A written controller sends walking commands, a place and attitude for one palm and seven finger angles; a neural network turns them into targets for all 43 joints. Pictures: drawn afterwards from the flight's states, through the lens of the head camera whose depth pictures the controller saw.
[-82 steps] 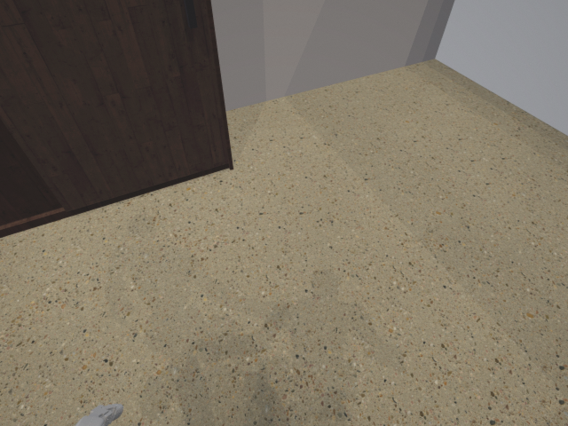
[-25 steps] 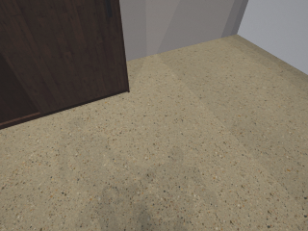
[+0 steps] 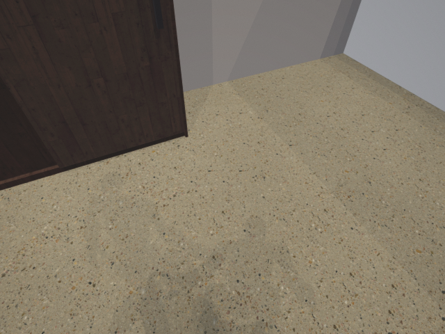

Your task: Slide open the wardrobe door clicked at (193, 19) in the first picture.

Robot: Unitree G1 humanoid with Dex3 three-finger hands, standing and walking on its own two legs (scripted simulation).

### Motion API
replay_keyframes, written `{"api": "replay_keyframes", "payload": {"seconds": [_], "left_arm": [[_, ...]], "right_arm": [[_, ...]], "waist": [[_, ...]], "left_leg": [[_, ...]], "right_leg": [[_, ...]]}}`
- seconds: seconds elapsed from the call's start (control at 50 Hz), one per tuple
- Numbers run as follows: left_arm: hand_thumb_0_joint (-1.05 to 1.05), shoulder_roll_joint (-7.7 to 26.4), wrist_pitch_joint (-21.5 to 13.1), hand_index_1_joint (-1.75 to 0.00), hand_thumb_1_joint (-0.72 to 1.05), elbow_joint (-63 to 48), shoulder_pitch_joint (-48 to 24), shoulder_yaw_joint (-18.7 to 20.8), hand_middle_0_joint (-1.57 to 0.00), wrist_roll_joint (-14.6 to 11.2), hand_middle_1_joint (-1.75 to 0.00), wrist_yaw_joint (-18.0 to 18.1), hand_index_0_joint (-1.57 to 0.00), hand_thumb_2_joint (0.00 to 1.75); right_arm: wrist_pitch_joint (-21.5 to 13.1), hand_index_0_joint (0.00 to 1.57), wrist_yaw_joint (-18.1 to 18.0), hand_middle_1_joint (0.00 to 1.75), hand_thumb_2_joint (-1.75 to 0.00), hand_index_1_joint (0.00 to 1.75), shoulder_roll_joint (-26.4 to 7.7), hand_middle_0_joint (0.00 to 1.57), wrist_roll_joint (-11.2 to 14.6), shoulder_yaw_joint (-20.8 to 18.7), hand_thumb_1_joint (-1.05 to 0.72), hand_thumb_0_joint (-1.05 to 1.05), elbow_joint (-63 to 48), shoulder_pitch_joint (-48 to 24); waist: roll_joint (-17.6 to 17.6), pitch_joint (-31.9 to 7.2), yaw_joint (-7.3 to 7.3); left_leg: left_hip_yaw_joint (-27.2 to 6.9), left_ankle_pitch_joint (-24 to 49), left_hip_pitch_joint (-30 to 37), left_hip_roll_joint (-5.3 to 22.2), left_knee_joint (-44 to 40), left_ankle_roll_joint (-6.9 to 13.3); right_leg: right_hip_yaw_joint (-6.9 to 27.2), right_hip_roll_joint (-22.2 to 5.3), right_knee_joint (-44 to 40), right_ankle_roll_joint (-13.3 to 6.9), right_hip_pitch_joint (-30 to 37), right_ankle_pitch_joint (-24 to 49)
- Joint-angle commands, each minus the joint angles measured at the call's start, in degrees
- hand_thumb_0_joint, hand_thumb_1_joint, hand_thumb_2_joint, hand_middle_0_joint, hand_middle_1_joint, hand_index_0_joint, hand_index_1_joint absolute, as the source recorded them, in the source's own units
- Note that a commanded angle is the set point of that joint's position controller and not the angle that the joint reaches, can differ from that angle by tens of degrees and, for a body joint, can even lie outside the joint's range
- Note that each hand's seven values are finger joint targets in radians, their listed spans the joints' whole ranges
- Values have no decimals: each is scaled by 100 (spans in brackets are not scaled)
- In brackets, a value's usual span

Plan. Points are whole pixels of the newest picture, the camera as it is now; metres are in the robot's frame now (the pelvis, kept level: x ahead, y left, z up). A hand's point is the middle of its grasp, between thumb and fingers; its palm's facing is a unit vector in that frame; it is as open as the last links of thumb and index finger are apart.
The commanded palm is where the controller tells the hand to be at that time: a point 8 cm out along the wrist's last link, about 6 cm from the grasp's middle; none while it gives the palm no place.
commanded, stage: walk to a spot facing it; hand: right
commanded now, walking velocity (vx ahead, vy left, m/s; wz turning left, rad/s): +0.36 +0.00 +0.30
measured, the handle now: out of the picture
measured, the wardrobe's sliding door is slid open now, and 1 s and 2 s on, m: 0.00 0.00 0.00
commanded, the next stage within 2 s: take the last steps up to it in 1.62 s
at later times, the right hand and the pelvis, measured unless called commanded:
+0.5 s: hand out of the picture +0.04 -0.19 -0.20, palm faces -0.04 +0.99 -0.09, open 7.3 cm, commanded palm none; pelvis +0.14 -0.03 -0.03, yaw +8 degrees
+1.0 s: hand (268, 192) +0.56 -0.11 -0.19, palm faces -0.33 +0.92 -0.19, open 7.3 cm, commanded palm none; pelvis +0.37 +0.01 -0.03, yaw +18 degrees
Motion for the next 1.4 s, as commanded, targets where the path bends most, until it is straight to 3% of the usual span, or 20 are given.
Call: {"api": "replay_keyframes", "payload": {"seconds": [0.0,0.16,0.22,0.26,0.4,0.42,0.46,0.48,0.52,0.6,0.8,0.88,0.9,0.92,0.94,1.06,1.28,1.34,1.36,1.38], "left_arm": [[0,647,-4,-30,90,-263,316,182,-20,50,-30,11,-20,90],[0,518,-203,-30,90,-459,851,372,-20,-5,-30,56,-20,90],[0,-30,-319,-30,90,-719,471,290,-20,-29,-30,52,-20,90],[0,-112,-389,-30,90,-1042,-325,272,-20,-3,-30,57,-20,90],[0,-433,-376,-30,90,-616,1125,328,-20,-63,-30,-25,-20,90],[0,-198,-413,-30,90,-355,1880,405,-20,-53,-30,49,-20,90],[0,669,-416,-30,90,-97,3132,620,-20,73,-30,113,-20,90],[0,373,-383,-30,90,-137,2690,531,-20,54,-30,149,-20,90],[0,-215,-442,-30,90,-377,1891,388,-20,55,-30,162,-20,90],[0,-546,-589,-30,90,-291,1832,338,-20,43,-30,204,-20,90],[0,-350,-497,-30,90,49,2394,305,-20,50,-30,229,-20,90],[0,-10,-429,-30,90,-8,2040,358,-20,25,-30,217,-20,90],[0,-106,-422,-30,90,-69,1974,338,-20,-26,-30,168,-20,90],[0,-544,-455,-30,90,-212,2268,278,-20,-121,-30,135,-20,90],[0,-502,-467,-30,90,-420,1916,308,-20,-116,-30,151,-20,90],[0,-802,-171,-30,90,-211,1933,332,-20,71,-30,73,-20,90],[0,-675,-310,-30,90,-902,58,332,-20,38,-30,-140,-20,90],[0,-443,-386,-30,90,-721,623,394,-20,45,-30,-56,-20,90],[0,-131,-434,-30,90,-496,1413,459,-20,73,-30,16,-20,90],[0,576,-462,-30,90,-353,2159,611,-20,160,-30,82,-20,90]], "right_arm": [[38,20,47,30,-90,30,-541,20,-62,-185,-90,0,-256,404],[-185,20,106,30,-90,30,-76,20,-71,-338,-90,0,-416,1265],[-321,20,-7,30,-90,30,-371,20,-80,-472,-90,0,-55,2248],[-366,20,-134,30,-90,30,-347,20,-84,-514,-90,0,116,2893],[-362,20,-75,30,-90,30,-106,20,-43,-522,-90,0,-102,1449],[-359,20,-49,30,-90,30,80,20,-22,-517,-90,0,-118,1431],[-372,20,-7,30,-90,30,601,20,5,-473,-90,0,-405,1397],[-352,20,-43,30,-90,30,507,20,-53,-466,-90,0,-408,1057],[-286,20,60,30,-90,30,728,20,-114,-464,-90,0,-342,874],[-108,20,133,30,-90,30,942,20,-145,-469,-90,0,-316,1113],[-111,20,205,30,-90,30,819,20,-95,-365,-90,0,-1004,-552],[-185,20,126,30,-90,30,441,20,-141,-483,-90,0,-591,956],[-259,20,93,30,-90,30,81,20,-167,-589,-90,0,-378,1656],[-312,20,25,30,-90,30,-540,20,-134,-728,-90,0,-301,2140],[-296,20,-16,30,-90,30,-710,20,29,-734,-90,0,-321,2136],[-470,20,-66,30,-90,30,191,20,-46,-489,-90,0,-478,705],[-490,20,-31,30,-90,30,120,20,-68,-480,-90,0,-139,1433],[-441,20,-40,30,-90,30,86,20,-35,-502,-90,0,-101,1400],[-427,20,-33,30,-90,30,198,20,-9,-496,-90,0,-148,1356],[-405,20,13,30,-90,30,500,20,47,-476,-90,0,-241,1616]], "waist": [[-42,532,23],[-343,509,-82],[1273,276,-358],[991,432,-719],[511,168,482],[-2,-127,750],[-2091,-535,982],[-1255,-27,853],[-331,818,421],[-585,552,73],[-657,719,238],[-800,-143,-543],[-480,-547,-859],[827,-1278,-836],[580,-1224,-762],[-33,-82,282],[543,336,-144],[258,118,185],[-193,-284,531],[-1555,-990,677]], "left_leg": [[-685,-2000,-800,322,-347,306],[-565,-1085,-979,37,810,503],[-2569,563,837,1222,-241,1168],[-3299,2479,1771,1822,-305,1829],[-1105,561,-1050,662,9,825],[-841,912,-1532,352,1076,663],[100,-1916,-2926,-422,4366,303],[-153,-1641,-3075,-6,4944,392],[-74,-773,-3176,467,5131,330],[176,-151,-2936,525,4664,151],[1121,450,-2300,87,1611,398],[1341,171,-211,-355,1150,749],[773,500,1193,119,797,955],[-1932,917,2641,1927,379,1741],[-3072,1450,2421,2555,-401,2130],[-605,1019,-635,1399,-925,1246],[-544,1107,2,1217,-787,1054],[-377,1794,-131,971,157,854],[-162,1794,-707,682,1303,653],[507,-236,-1939,5,3022,344]], "right_leg": [[534,-674,-440,-138,-561,-2187],[762,-1137,249,-516,-577,-1659],[-625,-203,2672,-1,-2345,-1127],[-235,-379,3800,60,-3680,-2151],[-751,-96,1151,58,-34,-35],[-446,-289,800,-16,1115,-176],[3018,-2756,-956,-795,1724,-1446],[3097,-2871,-1180,-894,1029,-1875],[1900,-2405,-1160,-802,23,-1014],[63,-1773,-1033,-622,75,1096],[-1006,-1575,-817,-492,1027,3981],[-1298,-1556,1386,-339,891,5415],[-1312,-1394,2865,-187,-115,4161],[-1259,-529,5008,67,-1941,-483],[-455,-282,6068,-15,-2604,-1938],[-91,-1074,4711,163,-2071,-507],[-514,-746,1685,186,-1979,86],[-747,-445,739,130,-594,283],[-404,-714,399,10,730,527],[1300,-2295,208,-514,2098,1055]]}}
